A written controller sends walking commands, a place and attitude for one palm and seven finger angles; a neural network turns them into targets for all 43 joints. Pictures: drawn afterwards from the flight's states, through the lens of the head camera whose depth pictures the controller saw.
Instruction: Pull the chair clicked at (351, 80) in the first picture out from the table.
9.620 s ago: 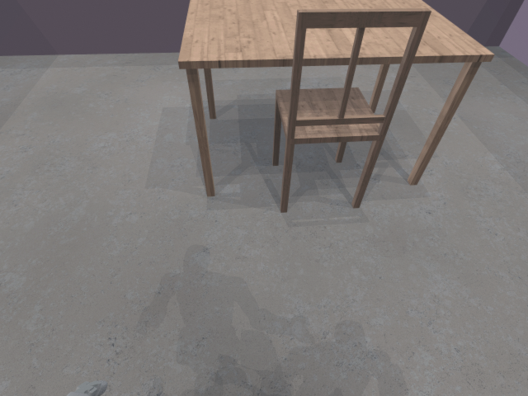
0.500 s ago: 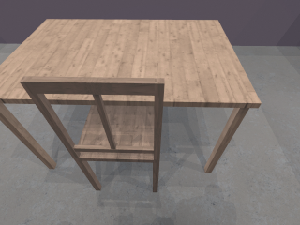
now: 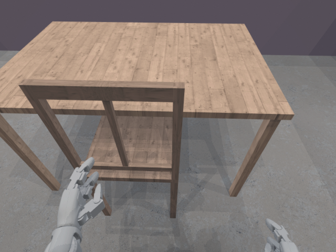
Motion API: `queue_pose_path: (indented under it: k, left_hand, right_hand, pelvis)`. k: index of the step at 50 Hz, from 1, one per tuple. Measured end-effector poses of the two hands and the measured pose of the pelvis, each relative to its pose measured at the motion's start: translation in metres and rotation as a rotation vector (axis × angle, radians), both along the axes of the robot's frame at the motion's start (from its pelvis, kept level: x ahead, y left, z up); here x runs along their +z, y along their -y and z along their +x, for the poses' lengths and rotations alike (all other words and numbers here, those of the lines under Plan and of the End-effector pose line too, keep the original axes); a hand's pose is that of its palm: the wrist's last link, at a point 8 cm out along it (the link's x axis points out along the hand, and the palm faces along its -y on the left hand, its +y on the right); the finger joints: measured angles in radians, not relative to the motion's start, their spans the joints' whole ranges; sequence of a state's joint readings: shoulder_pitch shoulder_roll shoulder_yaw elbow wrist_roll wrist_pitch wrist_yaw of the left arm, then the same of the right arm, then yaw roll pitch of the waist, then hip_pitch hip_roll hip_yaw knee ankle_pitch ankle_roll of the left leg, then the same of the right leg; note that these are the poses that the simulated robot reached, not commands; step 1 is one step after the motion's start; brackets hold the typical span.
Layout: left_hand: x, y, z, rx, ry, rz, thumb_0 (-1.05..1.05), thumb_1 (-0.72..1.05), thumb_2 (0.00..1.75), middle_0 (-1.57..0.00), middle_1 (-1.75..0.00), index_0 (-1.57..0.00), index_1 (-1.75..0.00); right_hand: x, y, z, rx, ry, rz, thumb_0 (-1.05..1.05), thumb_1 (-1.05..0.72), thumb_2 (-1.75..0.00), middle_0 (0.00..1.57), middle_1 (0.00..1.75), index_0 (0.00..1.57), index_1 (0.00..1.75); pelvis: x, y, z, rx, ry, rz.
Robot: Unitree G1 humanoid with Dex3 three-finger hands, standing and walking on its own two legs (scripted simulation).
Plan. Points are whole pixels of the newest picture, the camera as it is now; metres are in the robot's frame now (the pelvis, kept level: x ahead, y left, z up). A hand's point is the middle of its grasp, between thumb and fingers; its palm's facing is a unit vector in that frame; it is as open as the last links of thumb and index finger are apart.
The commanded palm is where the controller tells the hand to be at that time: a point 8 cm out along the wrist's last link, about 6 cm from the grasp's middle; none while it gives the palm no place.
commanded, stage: raise the hand toward the chair's back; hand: left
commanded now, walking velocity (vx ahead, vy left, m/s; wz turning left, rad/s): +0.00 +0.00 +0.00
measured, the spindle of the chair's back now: (117, 137) +0.47 +0.17 -0.03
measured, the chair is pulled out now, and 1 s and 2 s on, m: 0.00 0.00 0.00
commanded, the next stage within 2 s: aim the fingers beside a spindle in 1.84 s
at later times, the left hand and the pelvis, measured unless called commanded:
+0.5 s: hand (106, 225) +0.21 +0.16 -0.04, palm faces -0.20 -0.98 -0.01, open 12.2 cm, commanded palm +0.16 +0.24 -0.03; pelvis -0.02 +0.00 -0.08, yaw +1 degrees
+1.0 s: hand (81, 213) +0.22 +0.21 +0.00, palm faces +0.04 -1.00 -0.07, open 16.1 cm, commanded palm +0.19 +0.26 -0.02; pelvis +0.00 +0.01 -0.06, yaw +2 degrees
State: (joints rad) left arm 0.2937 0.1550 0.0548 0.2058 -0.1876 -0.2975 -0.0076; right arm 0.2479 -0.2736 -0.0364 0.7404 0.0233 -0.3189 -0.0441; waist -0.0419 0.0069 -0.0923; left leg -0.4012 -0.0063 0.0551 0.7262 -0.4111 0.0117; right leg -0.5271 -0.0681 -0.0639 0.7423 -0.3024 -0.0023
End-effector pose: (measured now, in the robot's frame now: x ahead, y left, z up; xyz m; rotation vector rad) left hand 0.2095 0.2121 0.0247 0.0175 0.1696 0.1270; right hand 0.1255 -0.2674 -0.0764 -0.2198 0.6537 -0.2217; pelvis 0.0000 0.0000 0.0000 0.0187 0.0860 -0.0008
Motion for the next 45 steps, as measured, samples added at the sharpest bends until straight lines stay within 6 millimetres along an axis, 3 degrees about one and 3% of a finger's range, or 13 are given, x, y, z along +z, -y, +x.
queue_pose_path:
  k: [3, 7, 10, 14, 16, 19, 21, 24, 28, 33, 36, 42, 45]
  left_hand:
    - [-0.009, 0.018, 0.000, -0.120, 0.156, -0.075, 0.01, 0.75, 0.82, -0.18, -0.27, -0.18, -0.27]
    - [-0.057, 0.016, -0.039, -0.172, 0.086, -0.072, 0.01, 0.65, 0.79, -0.18, -0.25, -0.18, -0.26]
    - [-0.086, -0.001, -0.077, -0.098, -0.041, -0.059, 0.01, 0.57, 0.76, -0.17, -0.24, -0.17, -0.25]
    - [-0.075, -0.028, -0.098, 0.010, 0.020, 0.028, 0.01, 0.47, 0.72, -0.16, -0.23, -0.16, -0.24]
    - [-0.058, -0.033, -0.090, 0.007, 0.134, 0.064, 0.02, 0.43, 0.70, -0.16, -0.22, -0.16, -0.23]
    - [-0.041, -0.026, -0.062, -0.092, 0.272, 0.078, 0.01, 0.36, 0.67, -0.14, -0.21, -0.14, -0.22]
    - [-0.045, -0.015, -0.040, -0.197, 0.261, 0.057, 0.01, 0.31, 0.65, -0.14, -0.20, -0.14, -0.21]
    - [-0.062, -0.003, -0.016, -0.315, 0.101, 0.001, 0.01, 0.24, 0.62, -0.13, -0.19, -0.13, -0.20]
    - [-0.064, -0.012, -0.017, -0.253, -0.053, -0.042, 0.01, 0.15, 0.58, -0.13, -0.18, -0.13, -0.19]
    - [-0.038, -0.040, -0.035, -0.052, 0.049, 0.034, 0.00, 0.04, 0.53, -0.12, -0.16, -0.12, -0.17]
    - [-0.038, -0.044, -0.039, -0.049, 0.109, 0.066, 0.00, -0.04, 0.50, -0.11, -0.15, -0.11, -0.16]
    - [-0.063, -0.025, -0.024, -0.231, 0.051, 0.025, 0.00, -0.18, 0.44, -0.09, -0.13, -0.09, -0.13]
    - [-0.054, -0.028, -0.016, -0.228, 0.059, 0.023, 0.00, -0.25, 0.41, -0.09, -0.12, -0.09, -0.12]
  right_hand:
    - [0.021, 0.008, 0.038, 0.050, 0.127, -0.039, 0.01, -0.92, -0.90, 0.20, 0.30, 0.20, 0.30]
    - [0.031, 0.009, 0.081, 0.126, 0.204, -0.083, 0.01, -0.91, -0.90, 0.20, 0.30, 0.20, 0.30]
    - [0.021, -0.001, 0.107, 0.189, 0.213, -0.097, 0.01, -0.91, -0.90, 0.20, 0.30, 0.20, 0.30]
    - [-0.012, -0.027, 0.124, 0.268, 0.185, -0.069, 0.01, -0.91, -0.90, 0.20, 0.30, 0.20, 0.30]
    - [-0.033, -0.043, 0.124, 0.299, 0.161, -0.032, 0.01, -0.91, -0.90, 0.20, 0.30, 0.20, 0.30]
    - [-0.064, -0.065, 0.112, 0.314, 0.115, 0.039, 0.01, -0.91, -0.90, 0.20, 0.30, 0.20, 0.30]
    - [-0.080, -0.075, 0.097, 0.288, 0.074, 0.091, 0.01, -0.91, -0.90, 0.20, 0.30, 0.20, 0.30]
    - [-0.093, -0.079, 0.069, 0.206, -0.004, 0.151, 0.01, -0.90, -0.90, 0.20, 0.30, 0.21, 0.30]
    - [-0.089, -0.068, 0.035, 0.090, -0.083, 0.162, 0.01, -0.90, -0.90, 0.20, 0.30, 0.21, 0.30]
    - [-0.077, -0.044, 0.017, 0.056, -0.121, 0.080, 0.01, -0.90, -0.90, 0.20, 0.30, 0.21, 0.30]
    - [-0.073, -0.031, 0.020, 0.082, -0.116, 0.021, 0.01, -0.90, -0.90, 0.20, 0.30, 0.20, 0.30]
    - [-0.060, -0.019, 0.040, 0.085, -0.031, -0.039, 0.01, -0.90, -0.90, 0.20, 0.30, 0.20, 0.30]
    - [-0.048, -0.023, 0.049, 0.072, 0.014, -0.030, 0.01, -0.90, -0.90, 0.20, 0.30, 0.20, 0.30]
  pelvis:
    - [-0.015, 0.005, 0.000, -0.015, -0.051, 0.005]
    - [-0.037, 0.011, 0.000, -0.008, -0.107, 0.000]
    - [-0.053, 0.012, -0.001, 0.010, -0.142, -0.013]
    - [-0.070, 0.012, -0.004, 0.040, -0.177, -0.044]
    - [-0.078, 0.011, -0.007, 0.053, -0.192, -0.059]
    - [-0.087, 0.008, -0.012, 0.058, -0.214, -0.072]
    - [-0.090, 0.006, -0.015, 0.053, -0.224, -0.072]
    - [-0.087, 0.002, -0.016, 0.041, -0.234, -0.059]
    - [-0.075, -0.002, -0.011, 0.022, -0.228, -0.042]
    - [-0.067, -0.004, -0.005, 0.024, -0.224, -0.041]
    - [-0.070, -0.004, -0.006, 0.038, -0.229, -0.050]
    - [-0.075, -0.006, -0.009, 0.036, -0.229, -0.056]
    - [-0.070, -0.005, -0.007, 0.031, -0.217, -0.056]
